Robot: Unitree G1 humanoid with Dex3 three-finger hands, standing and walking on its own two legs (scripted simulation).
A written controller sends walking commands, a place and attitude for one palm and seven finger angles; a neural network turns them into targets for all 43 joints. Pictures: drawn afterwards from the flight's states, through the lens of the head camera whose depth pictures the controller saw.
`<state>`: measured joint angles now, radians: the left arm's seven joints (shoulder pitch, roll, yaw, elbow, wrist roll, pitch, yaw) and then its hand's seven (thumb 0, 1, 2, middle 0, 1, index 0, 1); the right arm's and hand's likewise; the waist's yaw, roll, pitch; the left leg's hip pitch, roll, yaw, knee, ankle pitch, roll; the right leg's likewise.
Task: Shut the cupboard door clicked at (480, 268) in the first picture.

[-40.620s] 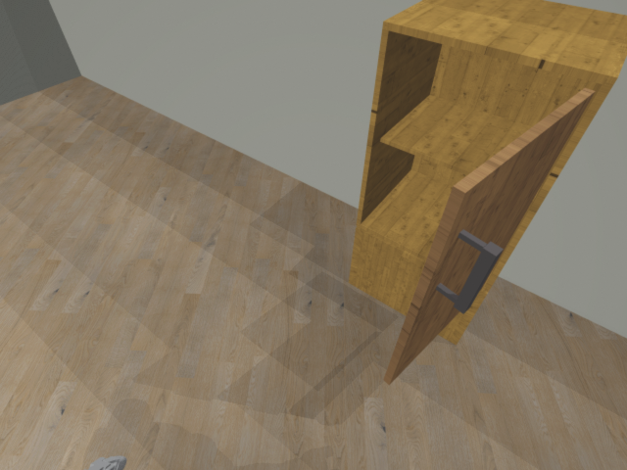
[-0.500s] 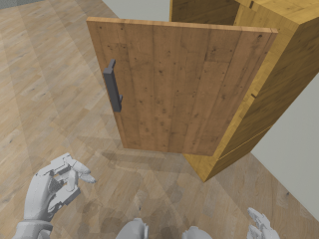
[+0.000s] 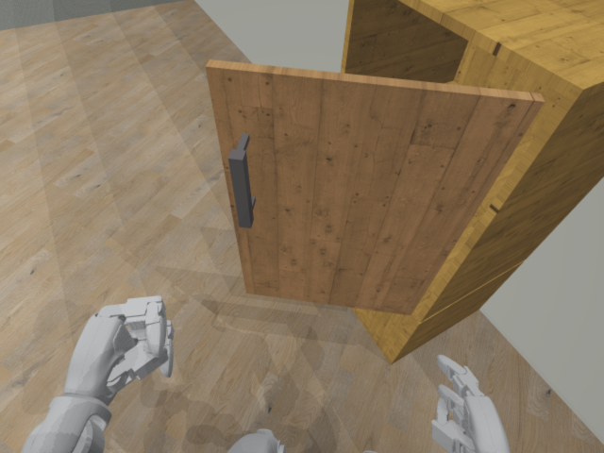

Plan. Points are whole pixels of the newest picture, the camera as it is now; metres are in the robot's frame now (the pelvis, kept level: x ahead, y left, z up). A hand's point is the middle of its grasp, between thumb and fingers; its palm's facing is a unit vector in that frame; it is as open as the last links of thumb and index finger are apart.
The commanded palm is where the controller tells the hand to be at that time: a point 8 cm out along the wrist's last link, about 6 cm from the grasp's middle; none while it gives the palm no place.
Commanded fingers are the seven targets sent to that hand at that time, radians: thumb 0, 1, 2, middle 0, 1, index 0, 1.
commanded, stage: raise the hand and make a fist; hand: left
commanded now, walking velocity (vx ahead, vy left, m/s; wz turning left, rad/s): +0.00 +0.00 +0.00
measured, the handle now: (245, 183) +0.48 +0.14 +0.07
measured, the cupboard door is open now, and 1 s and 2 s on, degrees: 53 53 53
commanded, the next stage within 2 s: bring the fist close to the handle in 0.44 s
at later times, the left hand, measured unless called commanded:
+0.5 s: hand (187, 345) +0.22 +0.15 +0.08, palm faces -0.03 -1.00 -0.06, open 3.1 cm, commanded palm +0.20 +0.21 +0.07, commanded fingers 0.00 0.90 0.90 -1.30 -1.50 -1.30 -1.50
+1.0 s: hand (217, 286) +0.30 +0.14 +0.07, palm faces -0.05 -1.00 +0.00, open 3.1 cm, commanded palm +0.27 +0.19 +0.07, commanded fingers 0.00 0.90 0.90 -1.30 -1.50 -1.30 -1.50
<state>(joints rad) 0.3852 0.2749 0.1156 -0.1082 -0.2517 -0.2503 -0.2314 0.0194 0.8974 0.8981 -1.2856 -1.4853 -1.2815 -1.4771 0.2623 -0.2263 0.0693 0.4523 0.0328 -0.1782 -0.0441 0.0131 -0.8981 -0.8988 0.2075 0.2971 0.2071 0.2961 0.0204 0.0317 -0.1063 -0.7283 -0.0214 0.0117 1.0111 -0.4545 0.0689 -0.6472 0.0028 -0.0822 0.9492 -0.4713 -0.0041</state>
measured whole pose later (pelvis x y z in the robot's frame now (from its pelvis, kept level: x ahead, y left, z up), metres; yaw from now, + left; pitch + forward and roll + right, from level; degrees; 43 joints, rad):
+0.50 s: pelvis +0.00 -0.03 +0.00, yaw +0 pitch +9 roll -2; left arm 0.35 0.25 0.15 -0.05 -0.29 -0.31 -0.26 0.02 0.90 0.90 -1.30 -1.50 -1.30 -1.50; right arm 0.28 -0.27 0.04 0.50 0.04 -0.19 -0.04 0.02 -0.90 -0.90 0.20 0.30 0.20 0.30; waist 0.01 0.05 -0.11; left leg -0.72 -0.01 0.00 1.01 -0.45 0.03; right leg -0.66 0.02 -0.09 0.97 -0.49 -0.04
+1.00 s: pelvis +0.01 -0.03 +0.00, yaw -1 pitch +10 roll -1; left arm 0.07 0.24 0.15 0.16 -0.28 -0.26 -0.23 0.02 0.90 0.90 -1.30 -1.50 -1.30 -1.49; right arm 0.29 -0.26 0.04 0.54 0.04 -0.17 -0.05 0.01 -0.90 -0.90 0.20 0.30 0.20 0.30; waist -0.01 0.03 -0.11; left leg -0.71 0.00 0.02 0.97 -0.44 0.03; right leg -0.66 0.02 -0.07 0.95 -0.48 -0.04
